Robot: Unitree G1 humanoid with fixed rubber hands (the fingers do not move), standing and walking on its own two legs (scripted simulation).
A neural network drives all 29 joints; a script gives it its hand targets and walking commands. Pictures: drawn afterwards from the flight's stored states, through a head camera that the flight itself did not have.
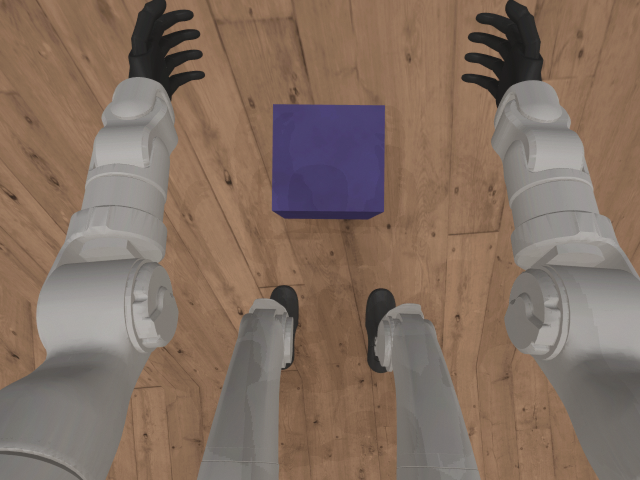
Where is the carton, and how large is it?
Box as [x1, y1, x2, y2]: [272, 104, 384, 219]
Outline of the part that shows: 273,104 273,211 284,218 367,219 383,211 384,105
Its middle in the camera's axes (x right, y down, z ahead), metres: +0.01 -0.15 +0.84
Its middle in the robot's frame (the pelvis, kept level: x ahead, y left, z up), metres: +0.51 +0.02 -0.52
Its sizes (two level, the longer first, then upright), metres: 0.210 0.200 0.250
